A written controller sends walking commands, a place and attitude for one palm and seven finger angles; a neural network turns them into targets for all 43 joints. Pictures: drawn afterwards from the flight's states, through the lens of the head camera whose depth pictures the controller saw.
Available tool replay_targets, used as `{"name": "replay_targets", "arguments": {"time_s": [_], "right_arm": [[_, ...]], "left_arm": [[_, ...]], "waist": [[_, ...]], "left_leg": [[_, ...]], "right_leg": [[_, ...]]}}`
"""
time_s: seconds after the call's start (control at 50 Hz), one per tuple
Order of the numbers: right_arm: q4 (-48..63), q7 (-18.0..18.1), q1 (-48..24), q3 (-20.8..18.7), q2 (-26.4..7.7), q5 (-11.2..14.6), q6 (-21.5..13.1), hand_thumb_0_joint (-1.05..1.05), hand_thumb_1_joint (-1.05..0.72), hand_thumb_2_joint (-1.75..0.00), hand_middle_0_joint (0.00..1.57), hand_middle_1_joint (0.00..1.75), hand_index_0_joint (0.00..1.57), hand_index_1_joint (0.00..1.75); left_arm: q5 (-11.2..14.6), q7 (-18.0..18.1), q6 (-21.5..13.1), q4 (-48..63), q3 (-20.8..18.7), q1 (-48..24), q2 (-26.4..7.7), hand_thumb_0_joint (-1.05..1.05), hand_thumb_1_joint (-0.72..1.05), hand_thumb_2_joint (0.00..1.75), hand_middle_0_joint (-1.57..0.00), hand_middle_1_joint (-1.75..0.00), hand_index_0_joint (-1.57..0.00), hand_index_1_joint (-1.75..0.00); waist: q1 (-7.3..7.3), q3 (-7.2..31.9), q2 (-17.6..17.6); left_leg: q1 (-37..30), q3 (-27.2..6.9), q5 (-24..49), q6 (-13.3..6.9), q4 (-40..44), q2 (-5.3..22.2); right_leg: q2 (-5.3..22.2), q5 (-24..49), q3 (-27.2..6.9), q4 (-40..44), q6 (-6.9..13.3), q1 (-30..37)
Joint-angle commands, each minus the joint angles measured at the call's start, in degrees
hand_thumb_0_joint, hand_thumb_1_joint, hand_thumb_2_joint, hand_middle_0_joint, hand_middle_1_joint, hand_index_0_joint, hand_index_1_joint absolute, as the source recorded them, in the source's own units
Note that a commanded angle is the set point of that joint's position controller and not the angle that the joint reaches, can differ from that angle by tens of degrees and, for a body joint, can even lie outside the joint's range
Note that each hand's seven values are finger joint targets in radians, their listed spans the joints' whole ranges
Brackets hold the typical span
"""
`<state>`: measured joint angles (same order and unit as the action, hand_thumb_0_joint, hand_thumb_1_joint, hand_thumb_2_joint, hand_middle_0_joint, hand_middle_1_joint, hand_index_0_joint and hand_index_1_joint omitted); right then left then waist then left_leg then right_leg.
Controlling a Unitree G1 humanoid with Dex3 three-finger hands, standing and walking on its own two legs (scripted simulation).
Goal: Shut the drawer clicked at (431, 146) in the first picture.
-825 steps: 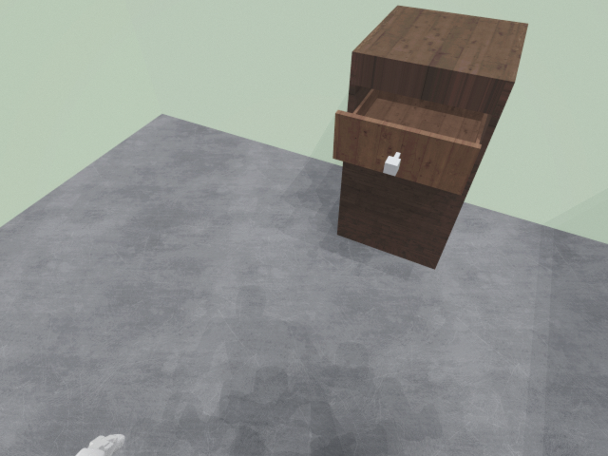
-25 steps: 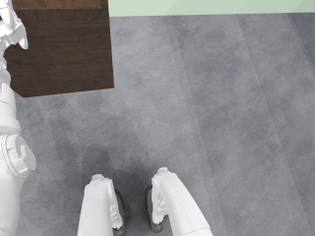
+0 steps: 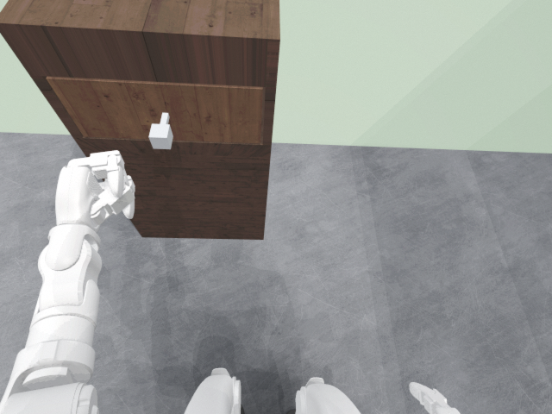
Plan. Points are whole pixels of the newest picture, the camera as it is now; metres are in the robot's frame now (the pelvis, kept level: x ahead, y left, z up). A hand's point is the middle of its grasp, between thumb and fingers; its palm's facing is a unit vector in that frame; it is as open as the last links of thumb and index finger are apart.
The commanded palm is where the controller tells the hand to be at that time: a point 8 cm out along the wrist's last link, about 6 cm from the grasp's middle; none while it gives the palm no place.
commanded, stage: draw the hand back to the body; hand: left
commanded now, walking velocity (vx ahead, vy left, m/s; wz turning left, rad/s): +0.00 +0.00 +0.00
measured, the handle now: (162, 129) +0.62 +0.22 -0.06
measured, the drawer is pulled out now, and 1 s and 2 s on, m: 0.00 0.00 0.00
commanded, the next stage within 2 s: step back with the hand held close in 1.00 s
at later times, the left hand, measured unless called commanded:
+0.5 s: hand (34, 250) +0.28 +0.23 +0.16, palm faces +0.28 -0.91 -0.29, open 3.2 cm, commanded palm +0.22 +0.28 +0.18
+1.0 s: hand out of the picture +0.18 +0.24 +0.24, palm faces +0.43 -0.81 -0.39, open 3.2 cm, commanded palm +0.13 +0.28 +0.26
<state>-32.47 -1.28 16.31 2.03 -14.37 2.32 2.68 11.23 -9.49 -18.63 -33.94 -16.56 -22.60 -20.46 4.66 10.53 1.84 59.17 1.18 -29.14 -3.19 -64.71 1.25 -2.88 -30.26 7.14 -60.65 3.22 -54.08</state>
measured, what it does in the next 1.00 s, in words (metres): rises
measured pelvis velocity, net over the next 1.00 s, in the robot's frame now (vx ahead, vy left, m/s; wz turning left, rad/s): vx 0.01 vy -0.01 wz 0.03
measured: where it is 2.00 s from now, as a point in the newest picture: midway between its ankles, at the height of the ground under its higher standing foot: outside the picture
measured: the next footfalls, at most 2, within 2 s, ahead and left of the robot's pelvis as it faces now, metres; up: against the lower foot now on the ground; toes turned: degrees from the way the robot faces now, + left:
none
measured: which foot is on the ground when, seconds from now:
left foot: down 0.00-1.00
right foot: down 0.00-1.00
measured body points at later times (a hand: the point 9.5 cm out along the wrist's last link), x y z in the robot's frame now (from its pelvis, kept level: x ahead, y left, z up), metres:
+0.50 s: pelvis +0.01 +0.01 +0.08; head +0.01 -0.01 +0.52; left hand +0.26 +0.28 +0.18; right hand +0.19 -0.22 -0.01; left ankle +0.01 +0.08 -0.65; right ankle -0.02 -0.09 -0.65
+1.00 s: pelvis +0.01 -0.01 +0.09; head -0.01 -0.04 +0.54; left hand +0.15 +0.28 +0.26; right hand +0.22 -0.22 +0.00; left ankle +0.01 +0.08 -0.65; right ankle -0.02 -0.09 -0.65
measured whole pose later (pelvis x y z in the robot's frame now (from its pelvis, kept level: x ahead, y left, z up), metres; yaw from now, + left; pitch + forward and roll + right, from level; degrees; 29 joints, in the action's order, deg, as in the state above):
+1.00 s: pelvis +0.01 -0.01 +0.09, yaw +2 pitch -4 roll +0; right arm -33.2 3.4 10.9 1.7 -13.7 1.6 -3.5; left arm 5.1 6.0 -5.5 25.0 -15.7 31.0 -18.3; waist -3.8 -0.3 5.2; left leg 8.1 1.9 -14.6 -2.5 -26.1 -1.5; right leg -2.2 -16.1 4.9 -23.4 2.9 -3.9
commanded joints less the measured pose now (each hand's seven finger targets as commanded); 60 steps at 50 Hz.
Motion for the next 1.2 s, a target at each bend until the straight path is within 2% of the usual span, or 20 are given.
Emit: {"name": "replay_targets", "arguments": {"time_s": [0.0, 0.1, 0.12, 0.14, 0.16, 0.18, 0.2, 0.3, 0.4, 0.48, 0.56, 0.62, 0.68, 0.8, 0.88, 1.02, 1.1, 1.12, 1.14, 1.18], "right_arm": [[3.97, 0.79, 5.72, -4.00, -9.57, 0.20, -1.26, 0.00, -0.90, -0.90, 0.20, 0.30, 0.20, 0.30], [8.63, 1.67, 1.18, -3.42, -9.11, 1.15, -1.24, 0.00, -0.90, -0.90, 0.20, 0.30, 0.20, 0.30], [10.08, 2.46, -3.15, -3.61, -7.95, 1.27, 0.65, 0.00, -0.90, -0.90, 0.20, 0.30, 0.20, 0.30], [12.06, 3.24, -3.74, -3.28, -6.65, 1.12, 1.07, 0.00, -0.90, -0.90, 0.20, 0.30, 0.20, 0.30], [12.68, 3.89, -4.23, -3.11, -6.69, 1.11, 1.04, 0.00, -0.90, -0.90, 0.20, 0.30, 0.20, 0.30], [12.80, 4.47, -5.57, -2.74, -6.66, 1.23, 1.12, 0.00, -0.90, -0.90, 0.20, 0.30, 0.20, 0.30], [12.63, 4.97, -5.74, -2.56, -6.65, 1.10, 1.36, 0.00, -0.90, -0.90, 0.20, 0.30, 0.20, 0.30], [11.72, 7.19, -8.69, -1.97, -6.62, 1.14, -0.12, 0.00, -0.90, -0.90, 0.20, 0.30, 0.20, 0.30], [10.52, 6.87, -10.33, -1.23, -6.08, 0.93, -2.94, 0.00, -0.90, -0.90, 0.20, 0.30, 0.20, 0.30], [10.07, 6.11, -11.46, -1.18, -6.06, 0.52, -4.52, 0.00, -0.90, -0.90, 0.20, 0.30, 0.20, 0.30], [10.04, 5.51, -12.42, -1.19, -5.17, 0.05, -5.38, 0.00, -0.90, -0.90, 0.20, 0.30, 0.20, 0.30], [9.98, 5.05, -12.70, -1.24, -4.63, -0.32, -6.49, 0.00, -0.90, -0.90, 0.20, 0.30, 0.20, 0.30], [9.80, 4.57, -12.86, -1.42, -4.75, -0.66, -7.96, 0.00, -0.90, -0.90, 0.20, 0.30, 0.20, 0.30], [9.66, 4.58, -12.71, -2.04, -4.42, -0.68, -9.69, 0.00, -0.90, -0.90, 0.20, 0.30, 0.20, 0.30], [8.17, 4.85, -12.18, -2.65, -4.89, -0.71, -9.21, 0.00, -0.90, -0.90, 0.20, 0.30, 0.20, 0.30], [8.79, 5.58, -12.75, -2.33, -4.49, -1.21, -10.47, 0.00, -0.90, -0.90, 0.20, 0.30, 0.20, 0.30], [8.30, 5.68, -13.14, -2.14, -4.02, -1.24, -11.30, 0.00, -0.90, -0.90, 0.20, 0.30, 0.20, 0.30], [9.89, 5.13, -11.19, -2.81, -5.55, -1.28, -9.64, 0.00, -0.90, -0.90, 0.20, 0.30, 0.20, 0.30], [8.07, 5.05, -11.01, -2.89, -4.47, -1.62, -8.60, 0.00, -0.90, -0.90, 0.20, 0.30, 0.20, 0.30], [8.65, 4.73, -11.84, -3.48, -4.68, -1.67, -7.57, 0.00, -0.90, -0.90, 0.20, 0.30, 0.20, 0.30]], "left_arm": [[0.51, -2.73, -4.29, 9.88, 4.17, -12.44, -5.81, 0.00, 0.90, 0.90, -1.40, -1.60, -1.40, -1.60], [4.23, -5.35, -3.12, 18.26, 0.00, -2.46, -9.78, 0.00, 0.90, 0.90, -1.40, -1.60, -1.40, -1.60], [-3.77, 2.24, 0.71, 22.31, -0.58, 0.18, -16.51, 0.00, 0.90, 0.90, -1.40, -1.60, -1.40, -1.60], [-4.04, 6.22, 3.12, 27.69, 2.32, 2.41, -11.11, 0.00, 0.90, 0.90, -1.40, -1.60, -1.40, -1.60], [-4.05, 8.53, 4.72, 29.09, 1.69, 6.30, -10.80, 0.00, 0.90, 0.90, -1.40, -1.60, -1.40, -1.60], [-4.51, 10.08, 6.06, 30.78, 3.43, 6.53, -9.69, 0.00, 0.90, 0.90, -1.40, -1.60, -1.40, -1.60], [-4.90, 11.92, 7.42, 30.82, 2.64, 8.62, -10.35, 0.00, 0.90, 0.90, -1.40, -1.60, -1.40, -1.60], [-6.39, 16.54, 9.94, 37.04, 4.06, 8.34, -9.55, 0.00, 0.90, 0.90, -1.40, -1.60, -1.40, -1.60], [-6.36, 16.80, 11.45, 43.27, 6.79, 18.58, -5.80, 0.00, 0.90, 0.90, -1.40, -1.60, -1.40, -1.60], [-5.78, 16.28, 12.09, 48.72, 3.49, 29.49, -7.36, 0.00, 0.90, 0.90, -1.40, -1.60, -1.40, -1.60], [-5.57, 15.92, 11.83, 57.70, -0.25, 35.34, -8.82, 0.00, 0.90, 0.90, -1.40, -1.60, -1.40, -1.60], [-5.53, 15.92, 11.46, 64.83, -2.29, 39.07, -9.78, 0.00, 0.90, 0.90, -1.40, -1.60, -1.40, -1.60], [-5.70, 16.01, 11.24, 70.30, -2.65, 42.61, -9.36, 0.00, 0.90, 0.90, -1.40, -1.60, -1.40, -1.60], [-5.32, 16.22, 10.23, 75.31, -5.95, 51.54, -9.38, 0.00, 0.90, 0.90, -1.40, -1.60, -1.40, -1.60], [-5.82, 15.85, 10.84, 67.60, -3.52, 50.63, -5.52, 0.00, 0.90, 0.90, -1.40, -1.60, -1.40, -1.60], [-6.12, 16.86, 9.39, 73.85, -5.20, 47.88, -8.93, 0.00, 0.90, 0.90, -1.40, -1.60, -1.40, -1.60], [-6.13, 17.19, 9.57, 73.64, -5.68, 49.30, -9.12, 0.00, 0.90, 0.90, -1.40, -1.60, -1.40, -1.60], [-6.50, 17.32, 6.87, 77.86, -13.53, 42.95, -15.86, 0.00, 0.90, 0.90, -1.40, -1.60, -1.40, -1.60], [-6.98, 16.86, 6.36, 70.88, -10.53, 48.06, -11.41, 0.00, 0.90, 0.90, -1.40, -1.60, -1.40, -1.60], [-7.28, 16.56, 5.81, 69.66, -8.63, 50.72, -9.20, 0.00, 0.90, 0.90, -1.40, -1.60, -1.40, -1.60]], "waist": [[2.40, 15.79, 5.70], [-1.71, 16.81, 5.79], [-5.84, 20.20, 7.01], [-4.05, 17.73, 7.15], [-4.32, 13.98, 3.52], [-3.99, 12.01, 4.95], [-3.84, 9.35, 1.94], [-3.40, 4.29, 0.39], [-4.51, 1.11, 2.14], [-5.95, -2.27, -0.81], [-6.55, -3.44, -0.53], [-6.95, -3.50, 3.76], [-6.93, -5.49, 4.55], [-7.53, -7.35, 0.15], [-6.51, -13.20, -2.28], [-7.96, -4.93, 2.35], [-8.04, -7.49, 1.63], [-5.51, -13.51, -0.64], [-4.93, -14.22, -2.52], [-4.86, -14.29, -1.24]], "left_leg": [[-25.34, -4.15, 24.71, 1.19, 8.53, -0.08], [-30.27, -3.95, 26.83, 1.01, 13.72, -0.56], [-35.59, -3.47, 27.71, 1.74, 17.85, -0.61], [-37.14, -3.23, 26.52, 1.84, 19.78, -0.48], [-35.33, -3.76, 23.96, 1.93, 21.36, -0.13], [-35.64, -3.46, 22.31, 1.61, 22.82, -0.13], [-34.87, -3.56, 20.26, 1.34, 24.09, 0.10], [-41.08, -3.89, 17.26, 0.85, 30.61, 0.29], [-49.02, -5.12, 20.73, 1.18, 35.92, 0.82], [-50.50, -5.02, 23.76, 1.43, 39.06, 0.93], [-52.39, -3.90, 28.25, 1.40, 40.53, 0.71], [-54.22, -3.64, 30.29, 1.53, 41.04, 0.57], [-54.79, -4.02, 28.99, 1.75, 41.86, 0.60], [-54.28, -3.24, 27.63, 1.38, 41.42, 0.32], [-53.27, -2.72, 23.66, 1.07, 41.70, 0.20], [-55.28, -2.83, 25.21, 0.58, 41.02, -0.37], [-54.38, -2.66, 26.66, 0.85, 40.67, -0.34], [-49.27, -4.68, 22.38, -0.26, 38.71, 0.80], [-49.46, -4.92, 21.58, -0.13, 37.49, 0.66], [-49.38, -4.61, 22.85, 0.22, 37.42, 0.72]], "right_leg": [[-0.43, 23.67, -5.04, 9.60, -1.84, 10.81], [-0.08, 26.73, -5.15, 13.06, -1.53, 20.86], [1.57, 24.63, -7.85, 16.02, -0.60, 24.16], [1.66, 24.22, -7.22, 17.77, -0.91, 24.62], [1.68, 22.82, -6.81, 18.88, -0.98, 25.44], [1.80, 22.15, -7.29, 20.32, -0.97, 26.33], [1.87, 21.23, -7.23, 21.49, -1.21, 27.96], [2.47, 18.68, -7.50, 28.06, -1.42, 32.99], [2.70, 21.04, -6.63, 32.75, -1.12, 37.32], [2.66, 23.69, -6.29, 36.17, -1.07, 41.73], [3.17, 28.22, -6.35, 37.95, -1.11, 45.66], [3.31, 29.54, -6.70, 39.19, -1.09, 46.86], [2.85, 27.86, -6.64, 40.75, -1.17, 46.29], [2.96, 28.26, -6.95, 41.72, -1.39, 46.77], [2.89, 24.19, -7.01, 43.36, -1.81, 43.07], [4.23, 26.12, -7.99, 41.73, -1.65, 47.72], [4.19, 28.06, -8.17, 42.17, -1.58, 47.26], [8.04, 28.71, -14.89, 45.56, -2.09, 41.46], [9.34, 27.96, -14.69, 46.18, -1.57, 39.99], [9.58, 29.22, -14.42, 46.11, -1.85, 39.04]]}}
